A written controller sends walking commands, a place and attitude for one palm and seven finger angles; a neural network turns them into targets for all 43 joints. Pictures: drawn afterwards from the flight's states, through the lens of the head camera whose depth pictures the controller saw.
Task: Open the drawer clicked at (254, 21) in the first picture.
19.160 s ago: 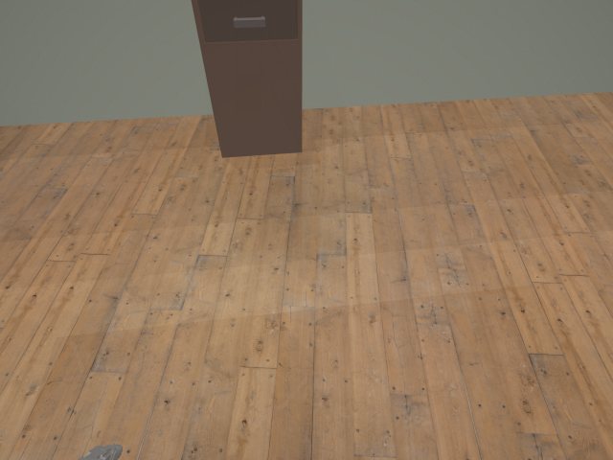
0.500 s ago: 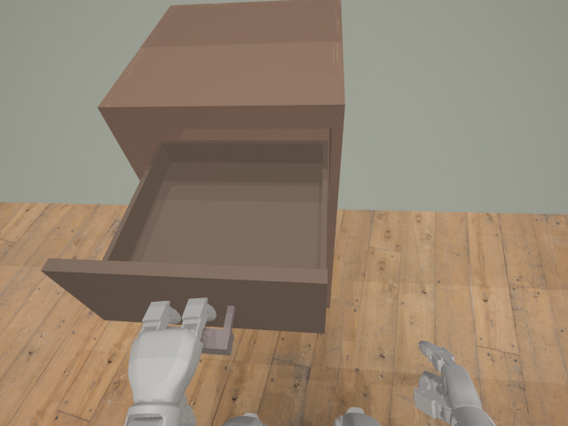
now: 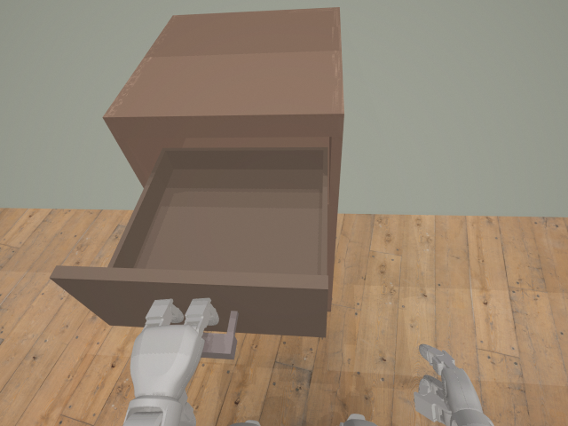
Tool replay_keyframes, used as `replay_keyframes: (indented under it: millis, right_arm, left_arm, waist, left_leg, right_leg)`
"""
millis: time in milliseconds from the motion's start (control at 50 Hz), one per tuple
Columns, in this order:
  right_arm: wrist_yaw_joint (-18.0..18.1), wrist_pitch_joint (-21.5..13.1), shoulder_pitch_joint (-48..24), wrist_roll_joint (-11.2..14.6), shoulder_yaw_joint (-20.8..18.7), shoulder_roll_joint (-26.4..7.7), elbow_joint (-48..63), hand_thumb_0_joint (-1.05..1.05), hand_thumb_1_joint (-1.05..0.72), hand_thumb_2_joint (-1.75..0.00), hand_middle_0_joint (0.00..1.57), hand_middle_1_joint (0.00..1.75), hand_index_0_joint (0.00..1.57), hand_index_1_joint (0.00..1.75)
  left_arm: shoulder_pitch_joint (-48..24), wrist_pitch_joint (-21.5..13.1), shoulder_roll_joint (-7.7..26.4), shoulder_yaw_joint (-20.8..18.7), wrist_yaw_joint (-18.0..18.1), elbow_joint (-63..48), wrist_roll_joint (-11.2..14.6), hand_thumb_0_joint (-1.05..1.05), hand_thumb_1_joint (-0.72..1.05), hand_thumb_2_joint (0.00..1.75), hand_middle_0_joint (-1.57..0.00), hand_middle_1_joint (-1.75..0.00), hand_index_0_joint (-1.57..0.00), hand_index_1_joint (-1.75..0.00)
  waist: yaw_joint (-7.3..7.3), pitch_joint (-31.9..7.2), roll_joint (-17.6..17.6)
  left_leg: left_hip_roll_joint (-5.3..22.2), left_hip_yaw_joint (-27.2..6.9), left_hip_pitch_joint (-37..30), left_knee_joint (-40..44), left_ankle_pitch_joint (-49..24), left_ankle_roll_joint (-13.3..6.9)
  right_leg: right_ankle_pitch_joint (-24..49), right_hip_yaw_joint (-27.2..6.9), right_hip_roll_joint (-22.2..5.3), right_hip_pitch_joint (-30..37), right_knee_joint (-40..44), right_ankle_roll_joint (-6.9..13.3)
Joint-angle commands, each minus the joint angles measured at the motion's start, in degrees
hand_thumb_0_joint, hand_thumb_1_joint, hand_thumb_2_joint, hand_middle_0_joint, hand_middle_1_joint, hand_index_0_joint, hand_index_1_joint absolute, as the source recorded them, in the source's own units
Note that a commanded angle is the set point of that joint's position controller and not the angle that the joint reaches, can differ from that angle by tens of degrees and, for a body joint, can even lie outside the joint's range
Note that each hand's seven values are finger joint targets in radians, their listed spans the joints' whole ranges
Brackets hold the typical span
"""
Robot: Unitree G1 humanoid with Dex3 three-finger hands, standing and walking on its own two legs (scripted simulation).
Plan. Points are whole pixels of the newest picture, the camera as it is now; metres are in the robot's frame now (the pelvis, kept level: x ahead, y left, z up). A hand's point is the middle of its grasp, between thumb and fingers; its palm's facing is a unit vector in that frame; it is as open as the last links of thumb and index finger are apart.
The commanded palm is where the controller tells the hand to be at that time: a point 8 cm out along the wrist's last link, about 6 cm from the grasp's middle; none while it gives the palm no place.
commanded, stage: lift the hand off the handle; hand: left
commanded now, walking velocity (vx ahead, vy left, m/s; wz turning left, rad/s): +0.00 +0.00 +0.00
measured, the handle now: (195, 329) +0.26 +0.17 -0.02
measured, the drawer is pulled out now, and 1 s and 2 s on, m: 0.30 0.30 0.30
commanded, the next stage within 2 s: draw the hand back to the body in 1.92 s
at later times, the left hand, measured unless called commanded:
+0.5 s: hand (174, 352) +0.21 +0.18 +0.01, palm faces -0.01 -0.14 -0.99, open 13.3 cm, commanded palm +0.19 +0.18 +0.08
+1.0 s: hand (165, 341) +0.22 +0.17 +0.05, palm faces +0.04 -0.18 -0.98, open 13.4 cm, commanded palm +0.19 +0.17 +0.12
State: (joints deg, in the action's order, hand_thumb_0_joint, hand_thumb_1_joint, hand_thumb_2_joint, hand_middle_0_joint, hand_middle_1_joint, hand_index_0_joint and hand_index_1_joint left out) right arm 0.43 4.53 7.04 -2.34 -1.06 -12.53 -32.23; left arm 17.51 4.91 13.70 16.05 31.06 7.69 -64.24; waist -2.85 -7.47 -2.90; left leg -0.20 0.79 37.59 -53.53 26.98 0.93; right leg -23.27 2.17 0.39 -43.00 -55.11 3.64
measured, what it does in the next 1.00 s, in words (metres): stands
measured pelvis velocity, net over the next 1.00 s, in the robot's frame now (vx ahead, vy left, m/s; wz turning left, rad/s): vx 0.02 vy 0.01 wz -0.03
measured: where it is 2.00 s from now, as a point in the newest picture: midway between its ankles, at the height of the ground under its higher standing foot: outside the picture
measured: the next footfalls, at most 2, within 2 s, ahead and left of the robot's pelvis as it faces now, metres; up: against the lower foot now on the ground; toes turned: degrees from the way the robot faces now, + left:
none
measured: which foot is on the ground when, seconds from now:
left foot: down 0.00-1.00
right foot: down 0.00-1.00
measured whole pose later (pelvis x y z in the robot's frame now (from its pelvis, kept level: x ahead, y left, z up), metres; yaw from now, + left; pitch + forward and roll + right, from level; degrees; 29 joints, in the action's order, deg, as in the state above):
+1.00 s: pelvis +0.02 +0.01 +0.03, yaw -2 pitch +6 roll +1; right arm -3.3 5.0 7.1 -1.9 -0.6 -12.5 -30.4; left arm 25.8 4.6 16.2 15.5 23.3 -9.6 -61.6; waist -5.0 -5.9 -4.1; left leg 0.1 2.1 24.8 -43.7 24.8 0.2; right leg -20.8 0.6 1.2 -30.7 -45.4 2.7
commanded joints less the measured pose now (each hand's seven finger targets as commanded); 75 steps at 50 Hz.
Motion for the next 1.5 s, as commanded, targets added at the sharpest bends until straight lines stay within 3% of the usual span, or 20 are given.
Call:
replay_keyframes:
  millis: [0, 20, 40, 140, 200, 280, 360, 420, 520, 680, 780, 820, 920, 1100, 1220, 1240, 1260, 1300, 1440, 1480]
  right_arm:
    - [0.4, -2.9, -7.3, -0.1, -1.6, -4.7, 9.6, 0.0, -0.9, -0.9, 0.2, 0.3, 0.2, 0.3]
    - [0.4, -2.8, -7.4, 0.0, -1.5, -4.7, 9.7, 0.0, -0.9, -0.9, 0.2, 0.3, 0.2, 0.3]
    - [0.2, -2.9, -7.2, -0.2, -1.5, -4.8, 9.6, 0.0, -0.9, -0.9, 0.2, 0.3, 0.2, 0.3]
    - [-0.4, -2.6, -7.4, -0.2, -1.6, -4.8, 9.9, 0.0, -0.9, -0.9, 0.2, 0.3, 0.2, 0.3]
    - [-0.6, -2.4, -7.9, 0.0, -1.6, -4.9, 9.9, 0.0, -0.9, -0.9, 0.2, 0.3, 0.2, 0.3]
    - [-0.7, -2.5, -7.7, 0.0, -1.6, -4.8, 10.3, 0.0, -0.9, -0.9, 0.2, 0.3, 0.2, 0.3]
    - [-1.1, -2.5, -7.9, 0.0, -1.5, -4.7, 10.6, 0.0, -0.9, -0.9, 0.2, 0.3, 0.2, 0.3]
    - [-1.1, -2.5, -7.9, 0.1, -1.5, -4.8, 10.6, 0.0, -0.9, -0.9, 0.2, 0.3, 0.2, 0.3]
    - [-1.8, -2.6, -8.1, 0.2, -1.4, -4.6, 11.1, 0.0, -0.9, -0.9, 0.2, 0.3, 0.2, 0.3]
    - [-2.8, -2.7, -8.1, 0.2, -1.3, -4.5, 11.6, 0.0, -0.9, -0.9, 0.2, 0.3, 0.2, 0.3]
    - [-2.9, -2.6, -8.4, 0.2, -1.2, -4.5, 11.5, 0.0, -0.9, -0.9, 0.2, 0.3, 0.2, 0.3]
    - [-3.0, -2.7, -8.7, 0.5, -1.1, -4.4, 11.9, 0.0, -0.9, -0.9, 0.2, 0.3, 0.2, 0.3]
    - [-3.3, -2.8, -9.0, 0.7, -0.8, -4.3, 12.1, 0.0, -0.9, -0.9, 0.2, 0.3, 0.2, 0.3]
    - [-3.5, -2.6, -9.5, 0.8, -0.8, -4.2, 12.1, 0.0, -0.9, -0.9, 0.2, 0.3, 0.2, 0.3]
    - [-3.1, -2.8, -10.3, 1.0, -0.5, -4.0, 11.8, 0.0, -0.9, -0.9, 0.2, 0.3, 0.2, 0.3]
    - [-3.2, -2.9, -9.5, 0.8, -0.3, -4.0, 11.7, 0.0, -0.9, -0.9, 0.2, 0.3, 0.2, 0.3]
    - [-3.0, -2.7, -10.4, 1.1, -0.5, -3.9, 11.1, 0.0, -0.9, -0.9, 0.2, 0.3, 0.2, 0.3]
    - [-2.8, -2.9, -10.2, 1.0, -0.5, -4.1, 11.1, 0.0, -0.9, -0.9, 0.2, 0.3, 0.2, 0.3]
    - [-3.9, -3.2, -10.0, 1.3, -0.2, -3.9, 11.6, 0.0, -0.9, -0.9, 0.2, 0.3, 0.2, 0.3]
    - [-4.2, -2.7, -10.9, 1.9, 0.1, -4.1, 11.5, 0.0, -0.9, -0.9, 0.2, 0.3, 0.2, 0.3]
  left_arm:
    - [-9.2, -1.0, 5.4, -5.8, 3.4, -17.4, 0.3, 0.0, -0.5, 0.3, -0.3, -1.2, -0.3, -1.2]
    - [-8.0, -0.8, 6.4, -7.3, 3.5, -16.8, 0.2, 0.0, -0.5, 0.3, -0.3, -1.2, -0.3, -1.2]
    - [-7.7, -0.8, 5.3, -6.0, 3.4, -17.5, 0.4, 0.0, -0.5, 0.3, -0.3, -1.2, -0.3, -1.2]
    - [-5.2, -1.1, 5.9, -6.6, 3.0, -19.8, 0.4, 0.0, -0.5, 0.3, -0.3, -1.2, -0.3, -1.2]
    - [-5.3, -0.7, 5.4, -5.9, 2.3, -19.3, 0.5, 0.0, -0.5, 0.3, -0.3, -1.2, -0.3, -1.2]
    - [-4.6, -1.0, 6.5, -6.8, 1.7, -22.0, 0.9, 0.0, -0.5, 0.3, -0.3, -1.2, -0.3, -1.2]
    - [-3.1, -1.5, 5.7, -5.8, 0.9, -23.4, 1.3, 0.0, -0.5, 0.3, -0.3, -1.2, -0.3, -1.2]
    - [-3.7, -1.5, 7.4, -7.8, 0.6, -23.1, 1.2, 0.0, -0.5, 0.3, -0.3, -1.2, -0.3, -1.2]
    - [-1.5, -1.6, 6.1, -6.1, -0.5, -26.0, 1.8, 0.0, -0.5, 0.3, -0.3, -1.2, -0.3, -1.2]
    - [0.2, -1.6, 5.6, -4.6, -1.9, -28.9, 1.6, 0.0, -0.5, 0.3, -0.3, -1.2, -0.3, -1.2]
    - [-1.6, -1.3, 6.5, -5.2, -2.9, -30.1, 1.3, 0.0, -0.5, 0.3, -0.3, -1.2, -0.3, -1.2]
    - [0.5, -1.2, 7.4, -6.3, -3.2, -31.2, 1.8, 0.0, -0.5, 0.3, -0.3, -1.2, -0.3, -1.2]
    - [2.2, -1.1, 7.4, -6.4, -4.5, -32.4, 2.5, 0.0, -0.5, 0.3, -0.3, -1.2, -0.3, -1.2]
    - [-0.6, -0.8, 6.5, -4.3, -6.9, -35.2, 2.9, 0.0, -0.5, 0.3, -0.3, -1.2, -0.3, -1.2]
    - [-2.2, -0.7, 8.9, -6.8, -8.2, -35.8, 3.1, 0.0, -0.5, 0.3, -0.3, -1.2, -0.3, -1.2]
    - [-3.1, -0.6, 7.9, -5.2, -8.5, -36.3, 3.0, 0.0, -0.5, 0.3, -0.3, -1.2, -0.3, -1.2]
    - [-4.6, -0.6, 8.4, -5.8, -8.8, -35.5, 3.1, 0.0, -0.5, 0.3, -0.3, -1.2, -0.3, -1.2]
    - [-5.5, -0.6, 9.2, -6.5, -9.2, -36.6, 3.2, 0.0, -0.5, 0.3, -0.3, -1.2, -0.3, -1.2]
    - [2.8, -0.5, 8.3, -6.5, -10.9, -38.5, 4.4, 0.0, -0.5, 0.3, -0.3, -1.2, -0.3, -1.2]
    - [4.2, 0.7, 8.0, -6.1, -11.7, -36.4, 4.6, 0.0, -0.5, 0.3, -0.3, -1.2, -0.3, -1.2]
  waist:
    - [0.7, -11.9, 4.5]
    - [0.64, -11.5, 5.2]
    - [0.78, -11.9, 5.5]
    - [0.5, -11.7, 3.4]
    - [0.72, -9.6, 5.0]
    - [0.14, -11.4, 4.5]
    - [0.23, -9.7, 3.8]
    - [0.13, -9.2, 5.5]
    - [-0.18, -9.4, 3.0]
    - [-0.84, -8.7, 4.3]
    - [-0.94, -7.5, 3.7]
    - [-1.39, -8.7, 3.8]
    - [-1.56, -6.9, 3.7]
    - [-1.76, -5.2, 3.5]
    - [-2.32, -5.2, 3.9]
    - [-2.06, -5.8, 4.6]
    - [-1.85, -3.4, 4.1]
    - [-2.19, -4.8, 3.5]
    - [-3.38, -5.6, 4.3]
    - [-3.31, -2.3, 5.0]
  left_leg:
    - [-2.5, 0.5, -4.3, 7.0, -7.1, -2.8]
    - [-2.4, 0.2, -4.4, 7.1, -7.6, -2.8]
    - [-2.5, 0.5, -4.6, 7.3, -8.0, -2.9]
    - [-2.3, 0.5, -6.5, 8.3, -10.6, -2.6]
    - [-2.2, 0.3, -6.4, 8.9, -9.2, -2.7]
    - [-2.2, 0.5, -8.0, 9.7, -10.7, -2.8]
    - [-2.0, 0.5, -9.2, 10.4, -11.7, -2.7]
    - [-1.9, 0.3, -9.2, 11.1, -11.2, -2.7]
    - [-1.6, 0.1, -11.6, 12.1, -13.4, -2.6]
    - [-1.2, -0.1, -12.9, 13.2, -14.2, -2.7]
    - [-1.0, -0.3, -13.8, 14.0, -14.0, -2.7]
    - [-1.0, -0.5, -14.5, 14.3, -15.4, -2.6]
    - [-0.7, -0.7, -15.1, 15.2, -15.7, -2.5]
    - [-0.5, -0.5, -16.9, 16.8, -14.7, -2.9]
    - [-0.6, -0.5, -18.5, 18.0, -14.9, -2.8]
    - [-0.7, -0.3, -18.7, 18.1, -15.1, -3.0]
    - [-0.6, -0.3, -18.6, 18.6, -14.3, -2.9]
    - [-0.6, -0.2, -19.7, 18.8, -15.2, -3.0]
    - [-0.2, 0.0, -20.3, 20.0, -19.4, -2.7]
    - [-0.2, 0.2, -18.8, 20.7, -18.1, -2.4]
  right_leg:
    - [6.3, -5.0, -0.6, 12.0, 13.1, -1.0]
    - [7.1, -5.1, -0.3, 12.2, 13.3, -0.9]
    - [8.3, -5.1, -0.6, 13.0, 13.3, -1.1]
    - [12.5, -4.9, -0.2, 13.7, 12.9, -0.8]
    - [9.6, -4.7, -0.1, 13.3, 14.1, -1.0]
    - [12.2, -5.3, -0.3, 15.7, 14.5, -1.0]
    - [13.0, -4.8, -0.3, 15.4, 14.9, -0.9]
    - [12.2, -5.5, -0.2, 16.2, 16.0, -0.9]
    - [13.9, -4.7, 0.0, 16.6, 15.8, -0.6]
    - [13.3, -4.5, 0.1, 17.3, 16.5, -0.5]
    - [12.4, -5.2, 0.2, 17.3, 17.5, -0.4]
    - [14.0, -5.4, 0.3, 19.0, 17.5, -0.2]
    - [14.1, -5.5, 0.3, 19.2, 18.3, -0.1]
    - [10.9, -5.5, 0.1, 19.7, 20.5, -0.3]
    - [10.3, -7.1, 0.0, 21.8, 22.7, -0.2]
    - [10.3, -6.7, -0.4, 22.0, 22.8, -0.6]
    - [9.6, -7.0, -0.2, 21.2, 23.7, -0.4]
    - [10.6, -7.2, -0.3, 22.4, 23.9, -0.3]
    - [16.8, -6.8, -0.3, 25.9, 23.4, -0.3]
    - [15.8, -6.9, -0.2, 25.4, 24.2, -0.5]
